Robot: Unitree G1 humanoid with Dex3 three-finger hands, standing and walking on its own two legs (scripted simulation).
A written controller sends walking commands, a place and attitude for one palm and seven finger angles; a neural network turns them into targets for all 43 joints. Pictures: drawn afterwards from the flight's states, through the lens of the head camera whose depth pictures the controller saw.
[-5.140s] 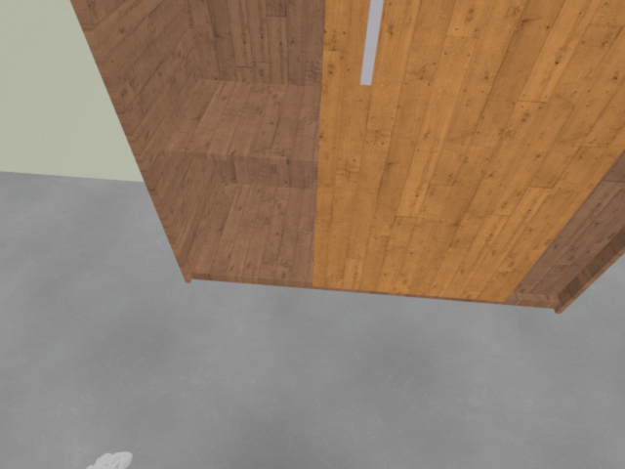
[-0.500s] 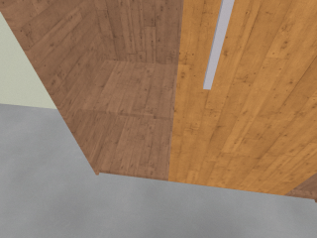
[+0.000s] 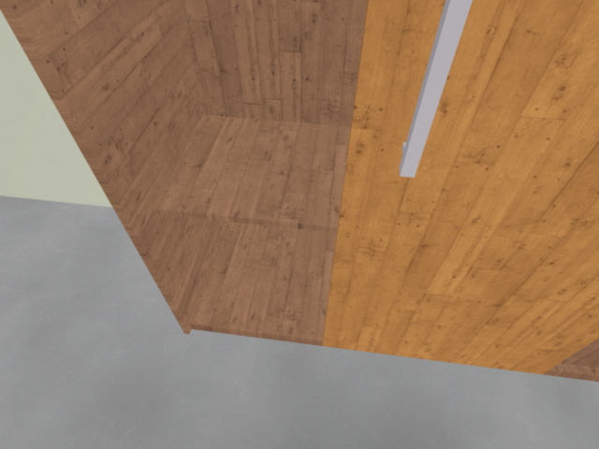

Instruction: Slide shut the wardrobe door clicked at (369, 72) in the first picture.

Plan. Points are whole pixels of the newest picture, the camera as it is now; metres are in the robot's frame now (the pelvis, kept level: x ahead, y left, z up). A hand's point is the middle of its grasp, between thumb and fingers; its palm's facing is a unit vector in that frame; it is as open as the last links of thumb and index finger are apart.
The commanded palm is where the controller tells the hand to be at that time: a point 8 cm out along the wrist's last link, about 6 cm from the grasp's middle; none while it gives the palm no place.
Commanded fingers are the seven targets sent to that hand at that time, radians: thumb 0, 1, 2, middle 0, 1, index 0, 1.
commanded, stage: look again from close up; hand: right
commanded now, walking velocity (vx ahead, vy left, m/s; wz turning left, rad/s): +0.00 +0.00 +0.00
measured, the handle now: (436, 57) +0.51 -0.14 +0.28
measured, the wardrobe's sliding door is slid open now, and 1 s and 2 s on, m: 0.47 0.47 0.47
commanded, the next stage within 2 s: raise the hand with hooked fingers in 0.86 s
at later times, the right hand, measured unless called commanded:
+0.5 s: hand out of the picture +0.00 -0.16 -0.17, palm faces +0.04 +0.98 -0.20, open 7.4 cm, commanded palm none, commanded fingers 0.00 -0.90 -0.90 0.20 0.30 0.20 0.30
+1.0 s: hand out of the picture +0.00 -0.16 -0.17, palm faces +0.09 +0.98 -0.18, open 7.4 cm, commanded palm +0.10 -0.21 -0.06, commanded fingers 0.00 -0.83 -0.87 0.20 0.34 0.20 0.34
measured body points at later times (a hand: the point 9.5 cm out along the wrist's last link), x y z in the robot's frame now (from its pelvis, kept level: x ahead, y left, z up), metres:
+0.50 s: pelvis +0.01 +0.01 +0.00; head +0.03 +0.01 +0.45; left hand +0.04 +0.24 -0.16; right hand +0.00 -0.22 -0.16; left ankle -0.07 +0.13 -0.73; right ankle +0.01 -0.13 -0.73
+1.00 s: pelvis +0.01 +0.01 +0.00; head +0.02 +0.01 +0.45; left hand +0.03 +0.24 -0.15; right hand +0.00 -0.21 -0.15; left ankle -0.07 +0.13 -0.73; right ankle +0.01 -0.13 -0.73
